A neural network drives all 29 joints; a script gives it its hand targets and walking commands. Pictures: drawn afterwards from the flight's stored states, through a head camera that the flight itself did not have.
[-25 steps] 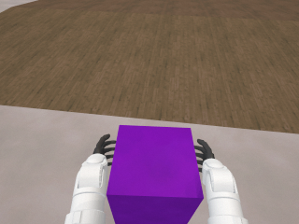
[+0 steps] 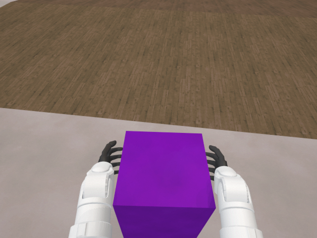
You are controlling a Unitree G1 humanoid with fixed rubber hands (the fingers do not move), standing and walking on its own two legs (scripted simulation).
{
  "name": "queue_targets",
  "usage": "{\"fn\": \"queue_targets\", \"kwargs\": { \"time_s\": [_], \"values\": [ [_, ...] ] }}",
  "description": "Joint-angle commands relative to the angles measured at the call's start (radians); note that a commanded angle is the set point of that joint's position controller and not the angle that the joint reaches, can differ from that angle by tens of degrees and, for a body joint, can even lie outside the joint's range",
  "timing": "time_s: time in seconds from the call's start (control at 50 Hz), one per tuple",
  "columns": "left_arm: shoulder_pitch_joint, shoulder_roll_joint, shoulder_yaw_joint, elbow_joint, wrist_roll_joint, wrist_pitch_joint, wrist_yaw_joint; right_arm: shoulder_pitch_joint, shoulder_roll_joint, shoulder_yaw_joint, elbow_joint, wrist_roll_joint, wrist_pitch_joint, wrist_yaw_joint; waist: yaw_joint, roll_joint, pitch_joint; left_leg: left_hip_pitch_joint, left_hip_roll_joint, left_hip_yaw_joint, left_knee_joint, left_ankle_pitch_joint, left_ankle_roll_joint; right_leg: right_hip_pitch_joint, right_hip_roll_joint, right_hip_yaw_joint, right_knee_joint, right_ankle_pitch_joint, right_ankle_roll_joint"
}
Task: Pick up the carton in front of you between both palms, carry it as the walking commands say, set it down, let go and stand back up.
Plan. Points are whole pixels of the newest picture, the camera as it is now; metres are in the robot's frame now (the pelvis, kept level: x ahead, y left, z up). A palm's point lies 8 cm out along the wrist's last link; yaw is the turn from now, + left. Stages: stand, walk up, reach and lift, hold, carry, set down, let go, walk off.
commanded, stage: hold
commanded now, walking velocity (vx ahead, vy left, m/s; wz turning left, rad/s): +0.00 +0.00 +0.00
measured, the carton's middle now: (161, 187) +0.29 +0.00 -0.03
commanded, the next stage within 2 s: carry in 0.18 s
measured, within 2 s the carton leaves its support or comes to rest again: neither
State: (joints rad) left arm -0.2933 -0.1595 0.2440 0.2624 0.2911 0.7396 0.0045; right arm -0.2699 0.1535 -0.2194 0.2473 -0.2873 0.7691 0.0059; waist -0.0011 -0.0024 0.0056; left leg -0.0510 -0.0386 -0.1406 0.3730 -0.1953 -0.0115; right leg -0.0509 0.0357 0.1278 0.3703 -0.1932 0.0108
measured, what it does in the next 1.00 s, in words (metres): walks ahead: left foot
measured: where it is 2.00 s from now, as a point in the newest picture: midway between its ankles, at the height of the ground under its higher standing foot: (152, 161)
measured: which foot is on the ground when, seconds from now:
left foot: down 0.00-0.58, up 0.60-0.82, down 0.84-1.00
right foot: down 0.00-0.86, up 0.88-1.00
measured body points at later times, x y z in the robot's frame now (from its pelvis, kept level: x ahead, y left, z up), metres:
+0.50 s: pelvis +0.07 +0.01 -0.01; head +0.04 +0.01 +0.44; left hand +0.36 +0.17 +0.08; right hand +0.36 -0.14 +0.08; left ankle +0.02 +0.14 -0.75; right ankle +0.02 -0.12 -0.74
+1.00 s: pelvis +0.33 +0.06 -0.01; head +0.32 +0.06 +0.44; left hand +0.59 +0.20 +0.07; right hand +0.56 -0.11 +0.06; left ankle +0.34 +0.11 -0.75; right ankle +0.22 -0.06 -0.66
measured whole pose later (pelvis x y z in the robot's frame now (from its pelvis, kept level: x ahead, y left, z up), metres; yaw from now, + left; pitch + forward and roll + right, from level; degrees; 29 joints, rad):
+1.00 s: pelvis +0.33 +0.06 -0.01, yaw -2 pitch +5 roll +0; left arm 0.05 -0.13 0.06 -0.51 -0.02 1.16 0.18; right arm 0.08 0.14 -0.05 -0.50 0.02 1.15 -0.19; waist -0.02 -0.02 -0.14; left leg -0.31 0.00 0.27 0.46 -0.25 0.09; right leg -0.45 -0.10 -0.08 1.14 -0.34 -0.02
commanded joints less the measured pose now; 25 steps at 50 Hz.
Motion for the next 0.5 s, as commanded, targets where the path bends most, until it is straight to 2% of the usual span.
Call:
{"fn": "queue_targets", "kwargs": {
  "time_s": [0.0, 0.02, 0.04, 0.06, 0.08, 0.1, 0.12, 0.14, 0.16, 0.18, 0.2, 0.22, 0.24, 0.26, 0.28, 0.3, 0.32, 0.34, 0.36, 0.38, 0.4, 0.42, 0.44, 0.46, 0.48],
  "values": [
    [-0.467, -0.932, -0.551, -0.028, -0.27, -0.013, -0.241, -0.52, 0.914, 0.543, -0.065, 0.263, -0.049, 0.225, 0.004, 0.001, -0.225, 0.009, -0.054, 0.06, -0.062, 0.148, -0.004, 0.07, 0.056, -0.057, -0.043, 0.167, 0.002],
    [-0.432, -0.92, -0.543, -0.003, -0.268, -0.004, -0.241, -0.493, 0.907, 0.536, -0.072, 0.267, -0.044, 0.223, -0.017, 0.008, -0.201, 0.011, -0.057, 0.07, -0.071, 0.15, -0.01, 0.047, 0.061, -0.058, -0.053, 0.166, 0.003],
    [-0.428, -0.911, -0.534, 0.001, -0.267, -0.006, -0.244, -0.491, 0.907, 0.524, -0.039, 0.258, -0.039, 0.224, 0.005, -0.007, -0.191, 0.001, -0.056, 0.07, -0.076, 0.15, -0.008, 0.058, 0.065, -0.061, -0.058, 0.162, 0.005],
    [-0.451, -0.929, -0.553, 0.0, -0.273, -0.008, -0.238, -0.508, 0.919, 0.54, -0.037, 0.272, -0.044, 0.228, 0.002, 0.0, -0.214, 0.045, -0.06, 0.069, -0.067, 0.132, -0.008, 0.049, 0.058, -0.059, -0.055, 0.132, 0.005],
    [-0.437, -0.933, -0.561, -0.039, -0.272, -0.015, -0.243, -0.488, 0.92, 0.567, -0.078, 0.277, -0.049, 0.227, 0.006, 0.023, -0.215, 0.022, -0.06, 0.067, -0.068, 0.157, -0.009, 0.047, 0.059, -0.057, -0.06, 0.154, 0.002],
    [-0.444, -0.914, -0.539, -0.002, -0.266, -0.009, -0.244, -0.505, 0.915, 0.541, -0.078, 0.272, -0.051, 0.225, 0.0, -0.011, -0.218, 0.022, -0.054, 0.068, -0.064, 0.139, -0.003, 0.042, 0.06, -0.06, -0.059, 0.137, 0.001],
    [-0.416, -0.937, -0.536, 0.005, -0.271, -0.012, -0.243, -0.505, 0.916, 0.555, -0.058, 0.274, -0.041, 0.224, 0.016, -0.012, -0.205, 0.035, -0.054, 0.062, -0.063, 0.144, 0.0, 0.034, 0.059, -0.062, -0.054, 0.127, 0.004],
    [-0.443, -0.933, -0.572, -0.032, -0.274, -0.011, -0.244, -0.504, 0.925, 0.558, -0.092, 0.274, -0.054, 0.224, -0.006, -0.001, -0.216, 0.03, -0.059, 0.062, -0.069, 0.167, -0.006, 0.036, 0.066, -0.061, -0.057, 0.151, 0.007],
    [-0.468, -0.936, -0.602, -0.087, -0.299, -0.008, -0.242, -0.507, 0.921, 0.579, -0.103, 0.282, -0.044, 0.223, 0.006, 0.015, -0.206, -0.079, 0.112, 0.048, 0.001, -0.02, 0.012, -0.094, -0.116, -0.027, 0.028, -0.021, -0.006],
    [-0.441, -0.926, -0.59, -0.071, -0.3, 0.003, -0.242, -0.48, 0.92, 0.578, -0.106, 0.287, -0.041, 0.221, 0.007, 0.01, -0.229, -0.135, 0.11, -0.009, -0.036, -0.28, 0.025, -0.126, -0.112, 0.007, -0.004, -0.266, -0.014],
    [-0.422, -0.929, -0.609, -0.104, -0.304, 0.002, -0.239, -0.485, 0.919, 0.602, -0.147, 0.308, -0.039, 0.219, 0.004, 0.028, -0.208, -0.177, 0.107, -0.024, -0.064, -0.476, 0.037, -0.184, -0.087, -0.005, -0.011, -0.44, -0.013],
    [-0.467, -0.934, -0.648, -0.158, -0.332, 0.005, -0.235, -0.509, 0.922, 0.642, -0.194, 0.326, -0.035, 0.212, -0.001, 0.05, -0.193, -0.21, 0.117, -0.024, -0.068, -0.503, 0.038, -0.196, -0.074, -0.042, 0.031, -0.42, -0.014],
    [-0.482, -0.913, -0.67, -0.223, -0.346, 0.007, -0.23, -0.507, 0.929, 0.648, -0.21, 0.341, -0.027, 0.209, 0.004, 0.022, -0.219, -0.221, 0.113, -0.009, -0.031, -0.456, 0.04, -0.187, -0.085, -0.042, 0.025, -0.396, -0.019],
    [-0.444, -0.926, -0.695, -0.201, -0.349, 0.028, -0.223, -0.502, 0.918, 0.683, -0.263, 0.348, -0.016, 0.197, 0.001, -0.006, -0.218, -0.252, 0.111, 0.014, -0.01, -0.391, 0.041, -0.163, -0.102, -0.044, 0.034, -0.348, -0.031],
    [-0.388, -0.929, -0.696, -0.214, -0.348, 0.048, -0.216, -0.523, 0.904, 0.714, -0.318, 0.367, -0.003, 0.188, 0.004, -0.025, -0.255, -0.247, 0.1, 0.045, 0.032, -0.372, 0.036, -0.166, -0.13, -0.014, 0.004, -0.371, -0.044],
    [-0.413, -0.905, -0.721, -0.29, -0.373, 0.054, -0.209, -0.475, 0.899, 0.723, -0.337, 0.369, 0.017, 0.183, 0.006, -0.095, -0.263, -0.284, 0.08, 0.093, 0.111, -0.336, 0.023, -0.139, -0.171, 0.033, -0.049, -0.41, -0.059],
    [-0.399, -0.903, -0.731, -0.304, -0.379, 0.079, -0.198, -0.467, 0.901, 0.743, -0.362, 0.386, 0.038, 0.177, 0.006, -0.116, -0.281, -0.303, 0.035, 0.178, 0.197, -0.293, 0.006, -0.129, -0.21, 0.091, -0.099, -0.454, -0.077],
    [-0.386, -0.905, -0.767, -0.36, -0.398, 0.099, -0.186, -0.456, 0.903, 0.77, -0.401, 0.399, 0.062, 0.168, 0.008, -0.156, -0.269, -0.337, 0.006, 0.222, 0.18, -0.266, 0.003, -0.114, -0.247, 0.133, -0.115, -0.463, -0.107],
    [-0.412, -0.902, -0.78, -0.411, -0.408, 0.111, -0.179, -0.473, 0.899, 0.783, -0.433, 0.416, 0.076, 0.168, 0.006, -0.155, -0.257, -0.299, 0.016, 0.238, 0.123, -0.247, 0.005, -0.145, -0.247, 0.111, -0.113, -0.447, -0.112],
    [-0.374, -0.881, -0.787, -0.41, -0.411, 0.142, -0.163, -0.448, 0.907, 0.802, -0.445, 0.431, 0.098, 0.155, 0.005, -0.138, -0.236, -0.262, 0.037, 0.235, 0.047, -0.217, 0.014, -0.168, -0.234, 0.062, -0.066, -0.382, -0.107],
    [-0.355, -0.883, -0.813, -0.464, -0.434, 0.161, -0.151, -0.433, 0.893, 0.815, -0.505, 0.439, 0.117, 0.144, 0.009, -0.074, -0.272, -0.131, 0.059, 0.216, 0.019, -0.182, 0.02, -0.22, -0.198, -0.01, 0.0, -0.296, -0.082],
    [-0.354, -0.877, -0.826, -0.519, -0.433, 0.179, -0.137, -0.413, 0.888, 0.823, -0.524, 0.446, 0.134, 0.131, -0.001, 0.063, -0.273, -0.019, 0.156, 0.074, -0.033, -0.211, 0.046, -0.341, -0.132, -0.124, 0.171, -0.233, -0.048],
    [-0.338, -0.867, -0.834, -0.543, -0.441, 0.204, -0.13, -0.346, 0.848, 0.788, -0.526, 0.426, 0.16, 0.116, -0.015, 0.232, -0.278, 0.113, 0.281, -0.114, -0.061, -0.145, 0.106, -0.515, -0.083, -0.22, 0.356, -0.216, -0.018],
    [-0.332, -0.856, -0.836, -0.561, -0.453, 0.231, -0.12, -0.381, 0.847, 0.805, -0.614, 0.418, 0.171, 0.089, -0.017, 0.232, -0.233, 0.142, 0.353, -0.223, -0.071, -0.069, 0.175, -0.617, -0.072, -0.254, 0.341, -0.293, -0.004],
    [-0.302, -0.842, -0.842, -0.591, -0.476, 0.258, -0.109, -0.279, 0.817, 0.77, -0.594, 0.406, 0.209, 0.063, -0.021, 0.2, -0.215, 0.156, 0.361, -0.203, -0.047, 0.062, 0.203, -0.631, -0.068, -0.257, 0.291, -0.291, -0.01]
  ]
}}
